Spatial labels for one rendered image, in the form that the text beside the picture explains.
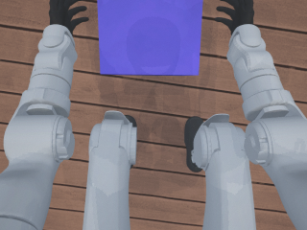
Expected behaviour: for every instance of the carton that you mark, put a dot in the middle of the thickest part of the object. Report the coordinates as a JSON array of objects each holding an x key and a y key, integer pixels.
[{"x": 149, "y": 37}]

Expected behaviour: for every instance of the robot right forearm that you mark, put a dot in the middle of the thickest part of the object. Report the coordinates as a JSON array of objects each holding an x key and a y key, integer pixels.
[{"x": 258, "y": 81}]

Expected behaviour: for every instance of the robot left hand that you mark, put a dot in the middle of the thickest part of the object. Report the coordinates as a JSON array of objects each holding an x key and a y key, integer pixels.
[{"x": 60, "y": 14}]

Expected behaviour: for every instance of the robot left upper arm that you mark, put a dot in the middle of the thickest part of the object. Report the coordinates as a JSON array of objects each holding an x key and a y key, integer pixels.
[{"x": 35, "y": 146}]

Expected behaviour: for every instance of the robot right foot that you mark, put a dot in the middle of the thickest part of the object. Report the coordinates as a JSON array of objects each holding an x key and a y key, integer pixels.
[{"x": 191, "y": 127}]

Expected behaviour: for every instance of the robot right upper arm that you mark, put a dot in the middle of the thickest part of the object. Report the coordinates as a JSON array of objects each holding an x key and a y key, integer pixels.
[{"x": 279, "y": 145}]

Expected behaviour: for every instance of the robot right hand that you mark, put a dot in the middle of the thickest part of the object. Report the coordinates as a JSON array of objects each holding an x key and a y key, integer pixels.
[{"x": 242, "y": 14}]

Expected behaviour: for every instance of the robot left forearm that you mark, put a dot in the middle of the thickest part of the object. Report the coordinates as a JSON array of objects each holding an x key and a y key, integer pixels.
[{"x": 51, "y": 78}]

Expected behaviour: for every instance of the left robot thigh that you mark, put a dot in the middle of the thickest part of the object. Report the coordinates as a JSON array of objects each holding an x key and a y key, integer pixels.
[{"x": 107, "y": 188}]

